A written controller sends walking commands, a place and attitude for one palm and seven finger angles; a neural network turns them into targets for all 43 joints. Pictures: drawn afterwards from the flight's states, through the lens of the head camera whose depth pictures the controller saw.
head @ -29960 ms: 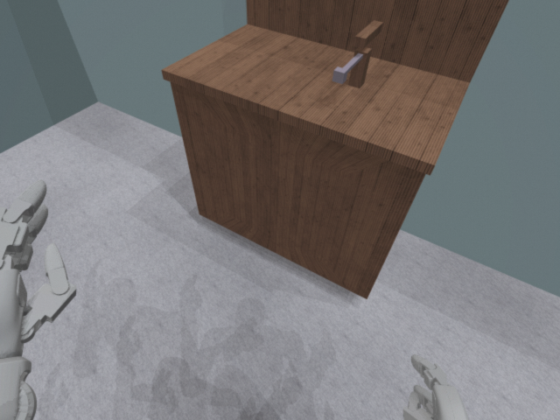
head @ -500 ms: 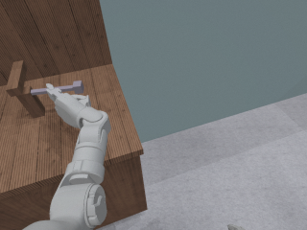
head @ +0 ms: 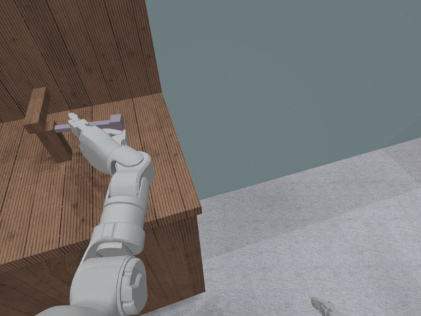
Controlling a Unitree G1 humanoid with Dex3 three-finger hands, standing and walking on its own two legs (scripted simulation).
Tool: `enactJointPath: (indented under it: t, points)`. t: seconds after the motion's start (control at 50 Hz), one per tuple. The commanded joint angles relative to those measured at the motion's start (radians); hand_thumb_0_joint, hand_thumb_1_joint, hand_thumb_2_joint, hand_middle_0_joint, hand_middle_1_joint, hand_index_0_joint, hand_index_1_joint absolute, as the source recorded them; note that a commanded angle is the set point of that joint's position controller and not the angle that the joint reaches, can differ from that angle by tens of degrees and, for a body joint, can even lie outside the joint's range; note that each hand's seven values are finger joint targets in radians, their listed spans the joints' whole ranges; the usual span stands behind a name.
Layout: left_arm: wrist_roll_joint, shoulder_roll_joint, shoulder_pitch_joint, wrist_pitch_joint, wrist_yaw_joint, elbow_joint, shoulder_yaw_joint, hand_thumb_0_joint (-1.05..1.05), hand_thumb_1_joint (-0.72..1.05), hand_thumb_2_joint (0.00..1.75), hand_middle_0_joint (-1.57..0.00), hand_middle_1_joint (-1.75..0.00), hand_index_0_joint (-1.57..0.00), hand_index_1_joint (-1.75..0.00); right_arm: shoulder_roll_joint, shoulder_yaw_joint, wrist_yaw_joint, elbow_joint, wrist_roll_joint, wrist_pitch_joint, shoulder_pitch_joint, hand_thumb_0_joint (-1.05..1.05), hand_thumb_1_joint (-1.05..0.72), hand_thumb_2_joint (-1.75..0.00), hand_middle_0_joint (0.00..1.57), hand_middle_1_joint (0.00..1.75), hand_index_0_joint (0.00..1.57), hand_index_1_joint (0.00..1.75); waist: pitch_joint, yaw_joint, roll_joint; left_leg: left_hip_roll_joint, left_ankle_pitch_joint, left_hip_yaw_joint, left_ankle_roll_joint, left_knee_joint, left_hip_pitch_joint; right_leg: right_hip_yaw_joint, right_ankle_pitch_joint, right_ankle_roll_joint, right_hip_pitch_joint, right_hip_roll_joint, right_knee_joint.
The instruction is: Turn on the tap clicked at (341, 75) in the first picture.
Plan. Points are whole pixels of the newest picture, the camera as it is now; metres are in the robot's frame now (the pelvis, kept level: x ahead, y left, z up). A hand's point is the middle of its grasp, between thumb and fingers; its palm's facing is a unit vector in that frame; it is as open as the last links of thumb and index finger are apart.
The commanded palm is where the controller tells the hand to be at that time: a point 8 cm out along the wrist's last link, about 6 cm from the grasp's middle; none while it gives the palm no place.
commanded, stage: lift the hand up off the lever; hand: left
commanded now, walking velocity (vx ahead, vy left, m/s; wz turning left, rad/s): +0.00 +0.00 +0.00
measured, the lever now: (117, 122) +0.51 +0.24 +0.10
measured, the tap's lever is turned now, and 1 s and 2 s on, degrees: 80 80 80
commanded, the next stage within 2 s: draw the hand back beside the body in 0.90 s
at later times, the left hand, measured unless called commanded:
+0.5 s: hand (120, 130) +0.42 +0.20 +0.15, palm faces +0.81 -0.58 -0.09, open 7.8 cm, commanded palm +0.36 +0.21 +0.17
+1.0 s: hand (120, 128) +0.41 +0.19 +0.16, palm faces +0.80 -0.59 -0.09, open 7.8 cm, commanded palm +0.36 +0.21 +0.17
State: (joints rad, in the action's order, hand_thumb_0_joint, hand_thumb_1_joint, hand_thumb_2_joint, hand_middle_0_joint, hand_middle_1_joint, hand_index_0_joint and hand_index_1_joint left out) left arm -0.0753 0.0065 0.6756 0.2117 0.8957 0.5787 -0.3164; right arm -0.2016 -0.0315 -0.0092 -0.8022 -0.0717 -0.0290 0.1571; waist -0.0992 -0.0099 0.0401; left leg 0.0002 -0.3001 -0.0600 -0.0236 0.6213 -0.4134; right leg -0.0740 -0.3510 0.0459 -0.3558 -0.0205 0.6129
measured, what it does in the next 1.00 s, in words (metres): stands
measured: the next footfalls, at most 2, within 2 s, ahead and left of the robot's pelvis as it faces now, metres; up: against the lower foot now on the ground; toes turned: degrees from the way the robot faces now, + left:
none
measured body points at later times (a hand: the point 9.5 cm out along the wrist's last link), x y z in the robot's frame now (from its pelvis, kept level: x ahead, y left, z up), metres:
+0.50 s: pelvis +0.01 +0.00 +0.00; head +0.01 -0.02 +0.45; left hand +0.38 +0.23 +0.16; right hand +0.15 -0.24 -0.12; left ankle +0.01 +0.14 -0.73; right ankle -0.02 -0.09 -0.73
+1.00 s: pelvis +0.01 +0.00 +0.01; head +0.00 -0.03 +0.46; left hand +0.37 +0.22 +0.17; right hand +0.19 -0.23 -0.11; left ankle +0.01 +0.14 -0.73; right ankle -0.02 -0.09 -0.73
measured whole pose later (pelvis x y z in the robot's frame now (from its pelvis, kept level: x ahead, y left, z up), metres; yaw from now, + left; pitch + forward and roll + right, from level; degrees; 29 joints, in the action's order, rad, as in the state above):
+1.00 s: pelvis +0.01 +0.00 +0.01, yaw +0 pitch +2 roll +0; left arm -0.05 0.03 0.62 0.35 0.86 0.41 -0.26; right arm -0.20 -0.01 0.01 -0.81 -0.05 -0.04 0.09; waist -0.08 0.04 0.04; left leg 0.00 -0.28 -0.06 -0.03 0.52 -0.29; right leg -0.07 -0.33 0.05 -0.24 -0.02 0.53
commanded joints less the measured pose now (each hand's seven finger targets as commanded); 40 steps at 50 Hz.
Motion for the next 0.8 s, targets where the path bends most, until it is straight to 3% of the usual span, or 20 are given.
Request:
enactJointPath:
  t: [0.0, 0.02, 0.06, 0.1, 0.12, 0.18, 0.22, 0.28, 0.32, 0.36, 0.42, 0.46, 0.52, 0.56, 0.6, 0.62, 0.68, 0.72, 0.74, 0.78]
  points:
    - [-0.034, -0.124, 0.455, -0.043, 0.002, -0.226, 0.058, 0.00, 0.90, 0.90, -0.15, -0.15, -0.15, -0.15, -0.110, -0.033, 0.001, 0.121, 0.003, 0.041, -0.076, 0.00, -0.90, -0.90, 0.20, 0.30, 0.20, 0.30, -0.291, 0.002, -0.069, -0.013, 0.301, 0.055, 0.031, -0.044, 0.135, 0.014, 0.359, -0.020, 0.132, 0.022, -0.083]
    - [-0.031, -0.170, 0.434, -0.039, 0.002, -0.216, 0.019, 0.00, 0.90, 0.90, -0.15, -0.15, -0.15, -0.15, -0.118, -0.036, 0.006, 0.119, 0.003, 0.036, -0.078, 0.00, -0.90, -0.90, 0.20, 0.30, 0.20, 0.30, -0.295, 0.011, -0.076, -0.013, 0.293, 0.053, 0.031, -0.047, 0.130, 0.017, 0.348, -0.022, 0.140, 0.021, -0.088]
    - [-0.035, -0.117, 0.480, -0.032, -0.001, -0.228, 0.068, 0.00, 0.90, 0.90, -0.15, -0.15, -0.15, -0.15, -0.110, -0.030, 0.002, 0.119, 0.006, 0.035, -0.085, 0.00, -0.90, -0.90, 0.20, 0.30, 0.20, 0.30, -0.276, -0.003, -0.064, -0.011, 0.288, 0.054, 0.029, -0.052, 0.134, 0.015, 0.333, -0.020, 0.125, 0.024, -0.092]
    - [-0.033, -0.134, 0.487, -0.028, 0.003, -0.229, 0.052, 0.00, 0.90, 0.90, -0.15, -0.15, -0.15, -0.15, -0.111, -0.030, 0.004, 0.120, 0.005, 0.038, -0.083, 0.00, -0.90, -0.90, 0.20, 0.30, 0.20, 0.30, -0.284, 0.000, -0.085, -0.013, 0.289, 0.055, 0.033, -0.051, 0.134, 0.016, 0.345, -0.023, 0.134, 0.024, -0.092]
    - [-0.031, -0.175, 0.460, -0.027, 0.002, -0.226, 0.015, 0.00, 0.90, 0.90, -0.15, -0.15, -0.15, -0.15, -0.116, -0.034, 0.009, 0.117, 0.005, 0.035, -0.085, 0.00, -0.90, -0.90, 0.20, 0.30, 0.20, 0.30, -0.292, 0.011, -0.090, -0.013, 0.293, 0.055, 0.033, -0.054, 0.137, 0.018, 0.351, -0.024, 0.148, 0.023, -0.098]
    - [-0.035, -0.142, 0.462, -0.019, -0.002, -0.267, 0.047, 0.00, 0.90, 0.90, -0.15, -0.15, -0.15, -0.15, -0.108, -0.030, 0.007, 0.126, 0.005, 0.034, -0.088, 0.00, -0.90, -0.90, 0.20, 0.30, 0.20, 0.30, -0.305, 0.010, -0.063, -0.013, 0.328, 0.066, 0.032, -0.052, 0.145, 0.021, 0.410, -0.025, 0.169, 0.029, -0.090]
    - [-0.034, -0.165, 0.430, -0.009, -0.007, -0.279, 0.032, 0.00, 0.90, 0.90, -0.15, -0.15, -0.15, -0.15, -0.115, -0.034, 0.009, 0.125, 0.005, 0.031, -0.088, 0.00, -0.90, -0.90, 0.20, 0.30, 0.20, 0.30, -0.305, 0.019, -0.061, -0.012, 0.340, 0.063, 0.029, -0.056, 0.155, 0.018, 0.412, -0.022, 0.177, 0.024, -0.092]
    - [-0.023, -0.140, 0.434, 0.002, -0.019, -0.302, 0.057, 0.00, 0.90, 0.90, -0.15, -0.15, -0.15, -0.15, -0.110, -0.030, 0.010, 0.129, 0.013, 0.034, -0.096, 0.00, -0.90, -0.90, 0.20, 0.30, 0.20, 0.30, -0.292, 0.012, -0.077, -0.010, 0.345, 0.066, 0.033, -0.063, 0.164, 0.021, 0.435, -0.027, 0.187, 0.030, -0.100]
    - [-0.016, -0.175, 0.400, 0.008, -0.025, -0.324, 0.028, 0.00, 0.90, 0.90, -0.15, -0.15, -0.15, -0.15, -0.116, -0.034, 0.015, 0.130, 0.015, 0.033, -0.097, 0.00, -0.90, -0.90, 0.20, 0.30, 0.20, 0.30, -0.301, 0.026, -0.082, -0.011, 0.354, 0.062, 0.031, -0.072, 0.170, 0.020, 0.442, -0.025, 0.211, 0.026, -0.103]
    - [-0.014, -0.100, 0.421, 0.019, -0.032, -0.345, 0.101, 0.00, 0.90, 0.90, -0.15, -0.15, -0.15, -0.15, -0.107, -0.028, 0.012, 0.129, 0.017, 0.038, -0.112, 0.00, -0.90, -0.90, 0.20, 0.30, 0.20, 0.30, -0.271, 0.012, -0.063, -0.011, 0.353, 0.064, 0.031, -0.074, 0.182, 0.015, 0.425, -0.023, 0.188, 0.027, -0.109]
    - [-0.006, -0.158, 0.421, 0.029, -0.030, -0.318, 0.051, 0.00, 0.90, 0.90, -0.15, -0.15, -0.15, -0.15, -0.117, -0.029, 0.019, 0.117, 0.020, 0.040, -0.119, 0.00, -0.90, -0.90, 0.20, 0.30, 0.20, 0.30, -0.250, 0.021, -0.069, -0.013, 0.310, 0.059, 0.031, -0.089, 0.175, 0.019, 0.365, -0.022, 0.185, 0.025, -0.130]
    - [-0.009, -0.115, 0.453, 0.026, -0.030, -0.365, 0.093, 0.00, 0.90, 0.90, -0.15, -0.15, -0.15, -0.15, -0.109, -0.026, 0.017, 0.123, 0.020, 0.047, -0.128, 0.00, -0.90, -0.90, 0.20, 0.30, 0.20, 0.30, -0.270, 0.018, -0.058, -0.013, 0.333, 0.061, 0.030, -0.089, 0.195, 0.016, 0.381, -0.021, 0.189, 0.025, -0.124]
    - [-0.015, -0.127, 0.426, 0.039, -0.028, -0.366, 0.084, 0.00, 0.90, 0.90, -0.15, -0.15, -0.15, -0.15, -0.112, -0.029, 0.017, 0.117, 0.015, 0.044, -0.126, 0.00, -0.90, -0.90, 0.20, 0.30, 0.20, 0.30, -0.287, 0.027, -0.055, -0.012, 0.374, 0.059, 0.023, -0.085, 0.210, 0.011, 0.421, -0.018, 0.204, 0.022, -0.117]
    - [-0.011, -0.093, 0.426, 0.048, -0.029, -0.383, 0.110, 0.00, 0.90, 0.90, -0.15, -0.15, -0.15, -0.15, -0.105, -0.026, 0.014, 0.125, 0.018, 0.045, -0.137, 0.00, -0.90, -0.90, 0.20, 0.30, 0.20, 0.30, -0.285, 0.027, -0.049, -0.011, 0.385, 0.064, 0.023, -0.086, 0.216, 0.012, 0.439, -0.019, 0.208, 0.026, -0.115]
    - [-0.003, -0.102, 0.390, 0.058, -0.029, -0.389, 0.096, 0.00, 0.90, 0.90, -0.15, -0.15, -0.15, -0.15, -0.105, -0.025, 0.013, 0.131, 0.019, 0.041, -0.142, 0.00, -0.90, -0.90, 0.20, 0.30, 0.20, 0.30, -0.293, 0.035, -0.076, -0.012, 0.400, 0.066, 0.024, -0.087, 0.215, 0.012, 0.477, -0.023, 0.230, 0.029, -0.113]
    - [0.002, -0.142, 0.363, 0.063, -0.031, -0.384, 0.059, 0.00, 0.90, 0.90, -0.15, -0.15, -0.15, -0.15, -0.111, -0.027, 0.017, 0.129, 0.021, 0.033, -0.143, 0.00, -0.90, -0.90, 0.20, 0.30, 0.20, 0.30, -0.295, 0.047, -0.081, -0.012, 0.403, 0.063, 0.022, -0.094, 0.215, 0.013, 0.480, -0.023, 0.245, 0.028, -0.116]
    - [0.006, -0.115, 0.369, 0.076, -0.034, -0.394, 0.080, 0.00, 0.90, 0.90, -0.15, -0.15, -0.15, -0.15, -0.102, -0.017, 0.018, 0.137, 0.027, 0.028, -0.167, 0.00, -0.90, -0.90, 0.20, 0.30, 0.20, 0.30, -0.264, 0.042, -0.106, -0.012, 0.379, 0.071, 0.027, -0.103, 0.203, 0.019, 0.485, -0.031, 0.250, 0.038, -0.132]
    - [0.002, -0.153, 0.363, 0.083, -0.036, -0.376, 0.050, 0.00, 0.90, 0.90, -0.15, -0.15, -0.15, -0.15, -0.109, -0.018, 0.022, 0.129, 0.028, 0.022, -0.169, 0.00, -0.90, -0.90, 0.20, 0.30, 0.20, 0.30, -0.259, 0.049, -0.103, -0.011, 0.377, 0.069, 0.026, -0.112, 0.206, 0.021, 0.478, -0.029, 0.255, 0.036, -0.138]
    - [0.000, -0.132, 0.372, 0.081, -0.037, -0.401, 0.070, 0.00, 0.90, 0.90, -0.15, -0.15, -0.15, -0.15, -0.102, -0.014, 0.019, 0.136, 0.030, 0.023, -0.175, 0.00, -0.90, -0.90, 0.20, 0.30, 0.20, 0.30, -0.261, 0.049, -0.072, -0.011, 0.387, 0.074, 0.026, -0.113, 0.215, 0.021, 0.477, -0.026, 0.252, 0.038, -0.138]
    - [-0.007, -0.100, 0.377, 0.085, -0.037, -0.393, 0.101, 0.00, 0.90, 0.90, -0.15, -0.15, -0.15, -0.15, -0.099, -0.013, 0.017, 0.132, 0.029, 0.028, -0.182, 0.00, -0.90, -0.90, 0.20, 0.30, 0.20, 0.30, -0.243, 0.041, -0.087, -0.009, 0.370, 0.073, 0.027, -0.110, 0.212, 0.022, 0.462, -0.028, 0.237, 0.039, -0.144]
